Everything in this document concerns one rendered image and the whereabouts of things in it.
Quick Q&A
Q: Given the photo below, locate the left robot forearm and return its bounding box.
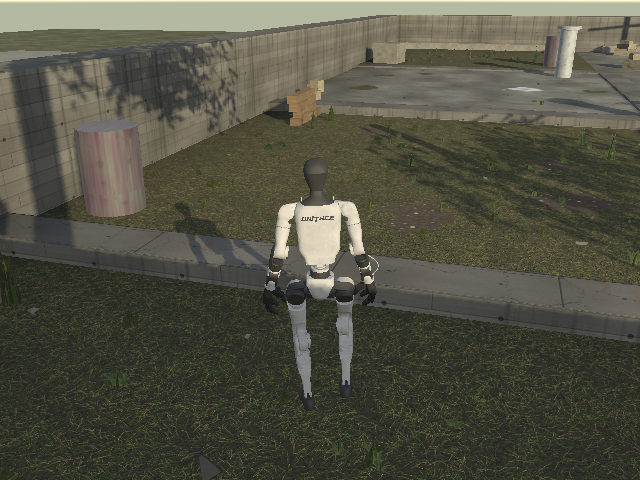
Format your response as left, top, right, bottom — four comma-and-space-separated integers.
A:
264, 244, 284, 291

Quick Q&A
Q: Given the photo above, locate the robot right upper arm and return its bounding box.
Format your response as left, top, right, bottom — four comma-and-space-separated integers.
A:
338, 200, 365, 256

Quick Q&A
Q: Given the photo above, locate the right robot hand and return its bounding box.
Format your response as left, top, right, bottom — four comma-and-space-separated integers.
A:
354, 281, 377, 306

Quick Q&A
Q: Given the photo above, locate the robot right foot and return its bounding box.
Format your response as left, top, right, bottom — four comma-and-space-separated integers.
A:
339, 378, 353, 398

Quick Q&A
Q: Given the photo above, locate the right robot forearm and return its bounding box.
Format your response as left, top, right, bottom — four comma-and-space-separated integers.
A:
354, 240, 374, 284

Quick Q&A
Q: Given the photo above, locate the left robot hand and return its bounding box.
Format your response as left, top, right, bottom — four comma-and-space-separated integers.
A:
263, 288, 286, 315

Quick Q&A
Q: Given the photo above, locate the left robot shin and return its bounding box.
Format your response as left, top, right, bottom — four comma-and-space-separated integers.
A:
293, 334, 312, 398

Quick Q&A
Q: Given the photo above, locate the robot left upper arm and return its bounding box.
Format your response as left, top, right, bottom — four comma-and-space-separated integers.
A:
273, 202, 297, 259

